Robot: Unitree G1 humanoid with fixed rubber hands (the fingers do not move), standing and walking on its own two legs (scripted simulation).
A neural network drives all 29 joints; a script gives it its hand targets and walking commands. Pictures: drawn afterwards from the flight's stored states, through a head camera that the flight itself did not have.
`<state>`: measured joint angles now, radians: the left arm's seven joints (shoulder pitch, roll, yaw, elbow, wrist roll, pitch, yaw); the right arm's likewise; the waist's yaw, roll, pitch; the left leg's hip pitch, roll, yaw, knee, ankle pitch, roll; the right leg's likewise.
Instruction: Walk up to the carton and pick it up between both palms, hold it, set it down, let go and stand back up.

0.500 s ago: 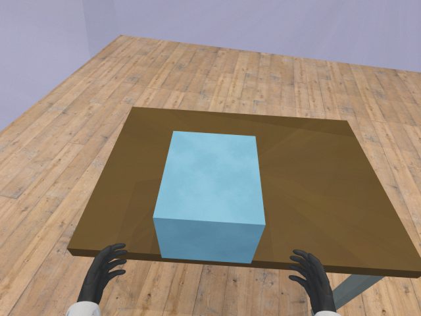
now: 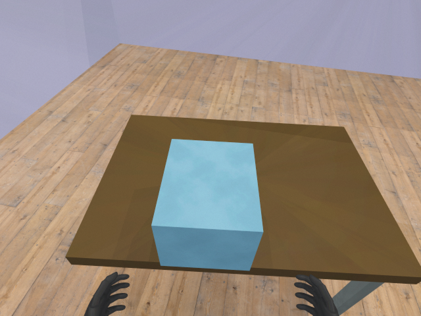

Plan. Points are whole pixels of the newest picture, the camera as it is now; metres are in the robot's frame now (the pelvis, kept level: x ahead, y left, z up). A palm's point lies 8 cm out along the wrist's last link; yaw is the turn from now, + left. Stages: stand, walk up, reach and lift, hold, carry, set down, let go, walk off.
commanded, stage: set down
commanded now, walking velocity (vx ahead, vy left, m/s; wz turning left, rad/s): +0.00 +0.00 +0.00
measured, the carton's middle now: (208, 201) +0.42 +0.04 -0.06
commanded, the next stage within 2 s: let go in 0.38 s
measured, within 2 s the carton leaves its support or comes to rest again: neither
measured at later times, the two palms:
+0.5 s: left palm out of the picture +0.15 +0.23 -0.08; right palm out of the picture +0.15 -0.22 -0.08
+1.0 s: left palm out of the picture +0.14 +0.23 -0.09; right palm out of the picture +0.13 -0.24 -0.09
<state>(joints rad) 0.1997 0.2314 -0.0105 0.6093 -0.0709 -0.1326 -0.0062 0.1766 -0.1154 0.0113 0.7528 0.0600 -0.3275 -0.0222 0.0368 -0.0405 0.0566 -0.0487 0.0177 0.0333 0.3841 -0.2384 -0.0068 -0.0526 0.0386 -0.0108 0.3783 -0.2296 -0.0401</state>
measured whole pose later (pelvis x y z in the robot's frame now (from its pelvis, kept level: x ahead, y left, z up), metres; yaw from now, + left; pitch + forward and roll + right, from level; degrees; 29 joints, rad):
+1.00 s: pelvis +0.00 +0.00 +0.00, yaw +1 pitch -2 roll +0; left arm 0.22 0.22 0.00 0.62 0.02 0.00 0.01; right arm 0.20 -0.22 -0.02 0.76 -0.01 -0.08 -0.01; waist 0.00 -0.02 0.00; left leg -0.15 0.02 0.02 0.45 -0.25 -0.02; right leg -0.15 0.04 -0.03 0.44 -0.25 -0.04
